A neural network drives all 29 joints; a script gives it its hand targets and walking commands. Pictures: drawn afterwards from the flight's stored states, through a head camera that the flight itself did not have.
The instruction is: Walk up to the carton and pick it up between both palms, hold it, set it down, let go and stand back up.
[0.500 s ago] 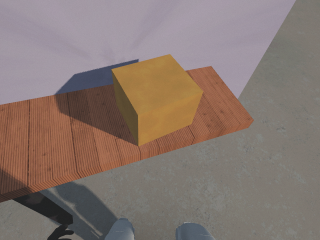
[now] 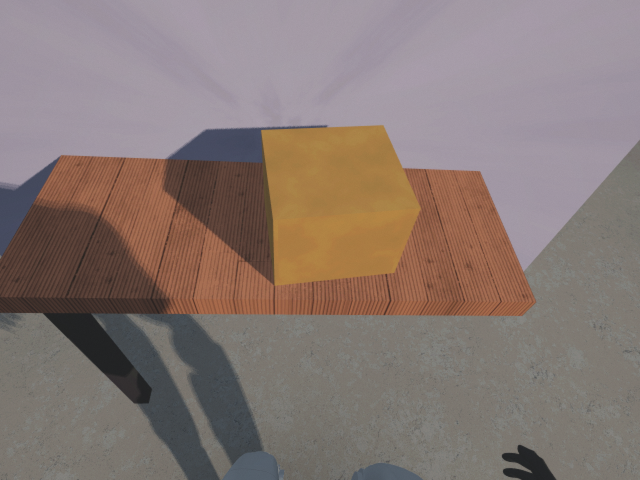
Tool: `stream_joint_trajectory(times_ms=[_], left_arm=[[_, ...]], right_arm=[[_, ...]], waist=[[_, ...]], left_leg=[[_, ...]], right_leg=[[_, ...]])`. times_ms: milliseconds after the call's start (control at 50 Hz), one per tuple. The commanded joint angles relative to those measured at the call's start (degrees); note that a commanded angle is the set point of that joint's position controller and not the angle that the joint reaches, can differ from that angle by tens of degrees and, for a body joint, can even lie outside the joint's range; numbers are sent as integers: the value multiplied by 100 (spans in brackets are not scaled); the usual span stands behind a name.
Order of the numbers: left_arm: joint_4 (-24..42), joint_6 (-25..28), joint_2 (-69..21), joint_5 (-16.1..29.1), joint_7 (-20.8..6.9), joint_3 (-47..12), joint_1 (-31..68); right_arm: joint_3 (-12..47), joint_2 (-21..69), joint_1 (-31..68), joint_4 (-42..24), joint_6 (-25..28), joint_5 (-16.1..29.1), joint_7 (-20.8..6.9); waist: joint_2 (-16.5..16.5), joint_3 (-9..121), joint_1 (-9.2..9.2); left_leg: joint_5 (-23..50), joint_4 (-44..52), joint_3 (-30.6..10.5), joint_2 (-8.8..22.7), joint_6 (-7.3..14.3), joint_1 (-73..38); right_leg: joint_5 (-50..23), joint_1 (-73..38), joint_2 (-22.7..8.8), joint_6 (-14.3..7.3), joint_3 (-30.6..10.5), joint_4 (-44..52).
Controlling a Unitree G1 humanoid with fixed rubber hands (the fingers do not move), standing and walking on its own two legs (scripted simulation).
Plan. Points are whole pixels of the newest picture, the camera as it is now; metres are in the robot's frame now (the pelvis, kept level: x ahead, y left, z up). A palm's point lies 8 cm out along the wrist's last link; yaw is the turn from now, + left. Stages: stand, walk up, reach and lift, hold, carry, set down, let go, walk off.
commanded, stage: walk up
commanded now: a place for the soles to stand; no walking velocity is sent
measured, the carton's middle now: (329, 204) +0.52 +0.05 +0.00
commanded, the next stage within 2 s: none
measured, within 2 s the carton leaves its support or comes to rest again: neither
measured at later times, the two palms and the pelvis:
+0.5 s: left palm out of the picture +0.09 +0.15 -0.10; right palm (597, 443) +0.22 -0.38 -0.13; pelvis +0.05 -0.11 -0.01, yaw +13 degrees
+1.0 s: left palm out of the picture +0.04 +0.23 -0.13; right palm (503, 419) +0.24 -0.24 -0.12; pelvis +0.06 -0.04 -0.01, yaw +17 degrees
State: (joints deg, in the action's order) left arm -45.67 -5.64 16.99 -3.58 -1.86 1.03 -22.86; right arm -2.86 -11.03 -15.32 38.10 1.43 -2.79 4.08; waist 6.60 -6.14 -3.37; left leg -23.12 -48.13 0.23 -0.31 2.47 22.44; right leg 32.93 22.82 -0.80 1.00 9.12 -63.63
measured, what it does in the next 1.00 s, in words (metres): steps on the spot, turning left: right foot, then left foot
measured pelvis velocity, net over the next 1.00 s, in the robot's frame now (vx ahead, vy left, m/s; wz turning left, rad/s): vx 0.06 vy -0.04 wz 0.30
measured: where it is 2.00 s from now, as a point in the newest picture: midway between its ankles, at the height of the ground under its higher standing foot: outside the picture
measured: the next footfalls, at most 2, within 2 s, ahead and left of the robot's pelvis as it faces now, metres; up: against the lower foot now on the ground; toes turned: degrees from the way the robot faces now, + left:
right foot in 0.22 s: +0.18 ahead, -0.26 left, +0.00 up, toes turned +0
left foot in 0.68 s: +0.09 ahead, +0.10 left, +0.00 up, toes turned +17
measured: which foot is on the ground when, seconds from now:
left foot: down 0.00-0.24, up 0.26-0.66, down 0.68-1.00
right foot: up 0.00-0.20, down 0.22-0.72, up 0.74-0.96, down 0.98-1.00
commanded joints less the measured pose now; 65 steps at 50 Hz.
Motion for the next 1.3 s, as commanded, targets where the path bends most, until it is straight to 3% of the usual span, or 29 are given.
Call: stream_joint_trajectory(times_ms=[0, 100, 140, 180, 200, 220, 240, 280, 340, 500, 560, 600, 620, 660, 680, 700, 720, 780, 860, 920, 940, 960, 980, 1000, 1020, 1040, 1080, 1140, 1280], left_arm=[[1045, 191, 754, 19, -151, 345, 586], [859, 452, 237, 397, -138, 280, -347], [623, 603, 571, 448, -37, 458, -1153], [561, 701, 1128, 299, 144, 642, -1506], [922, 716, 1562, 80, 224, 640, -971], [1226, 605, 2045, 82, 257, 723, -113], [1351, 586, 2220, 120, 319, 807, 601], [1220, 635, 1778, 126, 397, 668, 575], [938, 659, 1433, 15, 532, 561, 587], [822, 885, 1227, -22, 716, 454, 470], [941, 872, 1425, -14, 674, 492, 667], [1091, 796, 1497, 27, 605, 485, 1090], [1160, 748, 1439, 78, 564, 423, 1335], [1174, 652, 584, 92, 432, 166, 619], [1547, 615, 183, 260, 359, 53, 707], [1507, 471, 810, 432, 476, 249, 1193], [1374, 377, 996, 412, 496, 325, 1220], [1004, 513, 752, 410, 437, 208, 806], [826, 573, 759, 327, 445, 249, 471], [722, 619, 745, 362, 337, 310, 138], [739, 679, 835, 376, 313, 336, 15], [794, 730, 1118, 288, 309, 402, 85], [945, 733, 1416, 308, 298, 471, 609], [894, 667, 1587, 390, 273, 510, 971], [889, 648, 1285, 425, 228, 383, 1398], [958, 655, 965, 431, 169, 285, 1381], [1044, 657, 759, 397, 184, 263, 811], [853, 655, 824, 435, 158, 290, 688], [948, 638, 676, 411, 145, 275, 706]], right_arm=[[-435, -1459, -795, -206, 125, -136, 314], [-379, -1506, 796, -348, 62, 118, -9], [-339, -1573, 1143, -424, -78, 104, -121], [-173, -1021, 624, -441, -186, 75, -209], [-100, -764, 191, -608, -205, 155, -236], [-242, -1155, -262, -598, -326, 134, -191], [-271, -1333, -135, -479, -426, 39, -201], [-303, -1462, 189, -330, -432, 20, -260], [-318, -1355, -30, -233, -530, 1, -401], [-231, -1169, 768, -571, -792, 5, -613], [-233, -1073, 764, -574, -655, 155, -678], [-292, -1059, 299, -390, -511, 260, -721], [-372, -1126, -195, -172, -401, 302, -729], [-594, -1746, -789, 184, -234, 335, -603], [-601, -2229, -590, -36, -192, 250, -499], [-572, -2383, -175, -100, -245, 302, -466], [-579, -2424, 422, -176, -256, 288, -413], [-405, -1956, 483, -230, -252, 131, -262], [-249, -1517, 962, -269, -214, 142, -332], [-154, -1471, 1236, -341, -207, 138, -336], [-98, -1443, 1307, -330, -214, 158, -356], [-47, -1189, 1122, -410, -199, 215, -374], [-27, -997, 947, -466, -207, 372, -380], [-49, -1012, 724, -260, -263, 402, -343], [-28, -1009, 499, -67, -268, 346, -350], [-39, -1142, 460, -2, -211, 343, -373], [-114, -1431, 694, -30, -110, 361, -426], [-43, -1186, 755, -72, -71, 293, -406], [-6, -1284, 804, 0, -60, 302, -403]], waist=[[-1078, 72, 610], [-2626, -18, 28], [-2099, 395, -415], [-118, 802, -560], [1118, 527, -272], [1027, 594, 30], [966, 53, 180], [546, -488, 86], [887, -133, 121], [428, 406, 62], [711, 585, 72], [858, 824, 349], [571, 957, 614], [-1522, 1558, 753], [-2965, 1460, 788], [-2084, 1439, 1061], [-1994, 982, 816], [-2078, 690, 706], [-2219, 681, 390], [-1702, 762, 46], [-1361, 842, -90], [-551, 1041, 33], [-143, 937, 342], [43, 758, 470], [36, 592, 744], [-202, 670, 701], [-450, 1037, 294], [-270, 1190, 328], [-779, 872, 273]], left_leg=[[-1245, 2934, -2940, 1775, 1110, -1588], [-403, 2241, -1172, 703, 569, 1163], [12, 809, -670, 370, 355, 1629], [-59, -1298, -164, -167, 56, 1564], [-1247, -2106, -252, -518, -226, 2010], [-1755, -2841, -603, -222, -411, 1542], [-1397, -3240, -673, 142, -480, 1624], [-950, -3343, -836, 253, -545, 2093], [-818, -3408, -964, 301, -530, 1702], [-667, -2519, -851, 454, -535, 1912], [-973, -1040, -447, 581, -465, 1135], [-373, 256, -37, 394, -324, -142], [724, 988, 306, 187, -254, -1109], [1480, 1276, -436, 27, 10, -2407], [767, 2000, -3050, 1270, 737, -1940], [-1254, 2949, -4027, 1925, 1437, -474], [-2752, 3394, -4180, 2012, 1550, 37], [548, 2420, -2586, 1557, 1097, -1144], [1659, 2086, -2488, 1800, 1268, -257], [2529, 1467, -1739, 1515, 760, 177], [2527, 1091, -1425, 1354, 464, 395], [2264, 272, -904, 939, 100, 573], [1138, -285, -228, 294, -185, 522], [-65, -122, -88, 231, -158, -397], [163, 514, -339, 423, -73, -885], [775, 1234, -532, 566, -26, -1049], [1475, 1559, -995, 834, 142, -512], [1480, 1598, -673, 760, 110, -673], [820, 2228, -648, 884, 104, -576]], right_leg=[[-544, 2351, -572, 184, -1026, -586], [-1255, -428, -569, 6, -905, 1294], [-2634, -1911, -156, 45, -268, 2091], [-2674, -2117, -188, 146, -401, 2614], [-1792, -1349, -1603, -403, -2744, 3628], [-491, -506, -3003, -1559, -4914, 4999], [994, 176, -3390, -2095, -5773, 5725], [598, -198, -2890, -1825, -4598, 5341], [-774, -420, -2612, -1629, -3111, 4452], [-2687, -1647, -2805, -1655, -2047, 3827], [-2977, -1363, -2655, -1471, -1464, 3561], [-2696, -641, -2220, -1122, -754, 3066], [-2318, -74, -2016, -935, -417, 2499], [-1121, 902, -1330, -437, 107, 268], [1003, 1969, -547, -141, 66, -573], [1170, 999, -643, -200, -1020, -553], [868, 954, -723, -187, -1076, -547], [-33, 1686, -615, -139, -1186, -405], [182, 478, -551, 16, -1227, 401], [-1182, -698, -372, -131, -978, 2298], [-2332, -1204, -413, -248, -1159, 3169], [-3112, -1423, -888, -496, -2208, 3461], [-2914, -789, -1392, -943, -3296, 3798], [-2259, 254, -1770, -1422, -3526, 4034], [-1785, 713, -1541, -1255, -3155, 3902], [-2014, 582, -1018, -820, -2275, 3604], [-2677, -455, -392, -393, -1521, 3053], [-2841, -684, -508, -448, -1691, 3169], [-2293, -686, -429, -432, -1691, 3426]])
